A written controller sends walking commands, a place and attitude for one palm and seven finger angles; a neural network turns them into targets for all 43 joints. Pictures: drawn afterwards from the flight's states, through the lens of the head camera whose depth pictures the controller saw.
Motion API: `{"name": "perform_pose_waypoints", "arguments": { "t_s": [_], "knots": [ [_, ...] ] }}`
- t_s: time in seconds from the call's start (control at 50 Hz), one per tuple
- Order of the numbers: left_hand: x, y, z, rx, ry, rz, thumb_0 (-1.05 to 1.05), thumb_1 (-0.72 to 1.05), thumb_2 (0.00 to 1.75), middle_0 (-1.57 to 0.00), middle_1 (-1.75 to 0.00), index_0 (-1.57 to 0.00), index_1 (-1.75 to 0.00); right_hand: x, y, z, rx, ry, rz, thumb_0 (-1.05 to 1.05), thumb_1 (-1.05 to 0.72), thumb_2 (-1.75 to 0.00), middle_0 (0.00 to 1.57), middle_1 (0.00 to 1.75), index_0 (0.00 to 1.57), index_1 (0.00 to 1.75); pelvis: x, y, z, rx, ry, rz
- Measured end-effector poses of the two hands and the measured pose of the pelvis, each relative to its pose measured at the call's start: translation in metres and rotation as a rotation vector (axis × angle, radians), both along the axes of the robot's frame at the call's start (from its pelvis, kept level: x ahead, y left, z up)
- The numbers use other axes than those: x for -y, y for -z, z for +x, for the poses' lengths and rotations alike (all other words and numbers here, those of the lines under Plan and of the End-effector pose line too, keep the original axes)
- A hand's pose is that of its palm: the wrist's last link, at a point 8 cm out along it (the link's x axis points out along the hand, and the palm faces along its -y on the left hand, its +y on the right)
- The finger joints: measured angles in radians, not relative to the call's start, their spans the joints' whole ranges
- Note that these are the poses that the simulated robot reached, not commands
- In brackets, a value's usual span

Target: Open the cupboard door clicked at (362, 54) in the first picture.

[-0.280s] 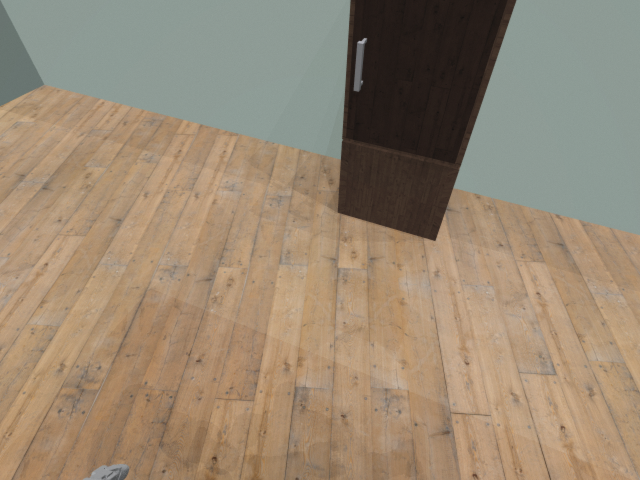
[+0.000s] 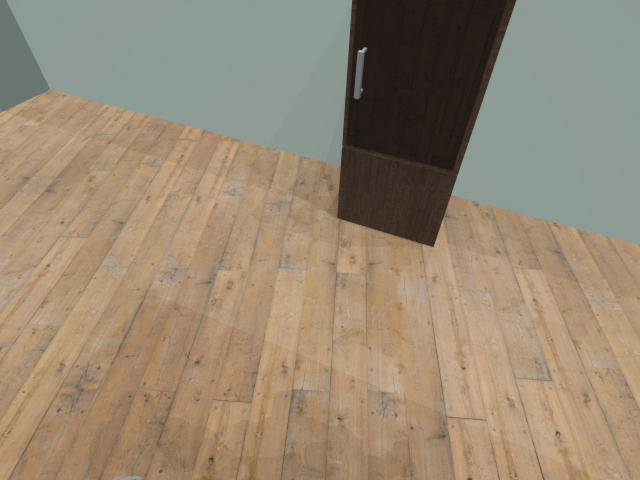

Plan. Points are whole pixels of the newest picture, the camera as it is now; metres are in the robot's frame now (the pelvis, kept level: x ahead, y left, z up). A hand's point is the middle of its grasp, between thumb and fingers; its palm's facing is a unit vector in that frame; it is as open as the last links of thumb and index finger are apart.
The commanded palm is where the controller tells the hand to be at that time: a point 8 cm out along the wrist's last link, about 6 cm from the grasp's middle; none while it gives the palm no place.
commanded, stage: stand and wait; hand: left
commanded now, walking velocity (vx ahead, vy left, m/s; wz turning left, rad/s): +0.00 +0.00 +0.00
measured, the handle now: (360, 73) +1.34 -0.05 -0.05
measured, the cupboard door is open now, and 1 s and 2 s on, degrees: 0 0 0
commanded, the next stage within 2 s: look at it before walking up in 0.54 s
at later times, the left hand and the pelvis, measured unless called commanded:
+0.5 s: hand out of the picture +0.06 +0.24 -0.15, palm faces -0.03 -0.94 -0.35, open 7.4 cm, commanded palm none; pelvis -0.01 -0.01 +0.00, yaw +0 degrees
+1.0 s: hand out of the picture +0.08 +0.24 -0.15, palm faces -0.03 -0.94 -0.34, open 7.3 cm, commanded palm none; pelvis +0.00 -0.01 +0.01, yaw +0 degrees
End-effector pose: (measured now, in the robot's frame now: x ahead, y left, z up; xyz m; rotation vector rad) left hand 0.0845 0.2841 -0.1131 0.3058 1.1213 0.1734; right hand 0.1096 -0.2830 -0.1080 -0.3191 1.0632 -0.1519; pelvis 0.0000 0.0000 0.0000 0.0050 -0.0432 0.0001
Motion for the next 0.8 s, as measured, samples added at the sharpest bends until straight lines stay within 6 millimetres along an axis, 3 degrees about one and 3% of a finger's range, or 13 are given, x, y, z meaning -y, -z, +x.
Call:
{"name": "perform_pose_waypoints", "arguments": {
  "t_s": [0.22, 0.38, 0.54, 0.8],
  "knots": [
    [0.0, 0.004, -0.032, -0.091, -0.023, 0.008, 0.01, 0.91, 0.9, -0.2, -0.3, -0.21, -0.3, 0.017, 0.007, -0.043, -0.118, 0.043, -0.017, 0.01, -0.9, -0.9, 0.21, 0.3, 0.21, 0.3, 0.006, -0.002, -0.008, -0.004, 0.0, -0.002],
    [-0.002, 0.003, -0.037, -0.109, -0.029, 0.02, 0.01, 0.91, 0.9, -0.2, -0.3, -0.21, -0.3, 0.021, 0.011, -0.062, -0.169, 0.063, -0.015, 0.01, -0.9, -0.9, 0.21, 0.3, 0.21, 0.3, 0.008, -0.003, -0.009, -0.003, 0.001, -0.002],
    [0.0, 0.001, -0.029, -0.093, -0.019, 0.022, 0.01, 0.91, 0.9, -0.2, -0.3, -0.21, -0.3, 0.02, 0.012, -0.061, -0.168, 0.066, -0.006, 0.01, -0.9, -0.9, 0.21, 0.3, 0.21, 0.3, 0.01, -0.004, -0.008, -0.008, 0.003, -0.001],
    [0.004, 0.0, -0.012, -0.072, -0.012, 0.013, 0.01, 0.91, 0.9, -0.2, -0.3, -0.21, -0.3, 0.02, 0.008, -0.042, -0.141, 0.055, -0.008, 0.01, -0.9, -0.9, 0.21, 0.3, 0.21, 0.3, 0.011, -0.004, -0.001, -0.013, 0.003, -0.001]
  ]
}}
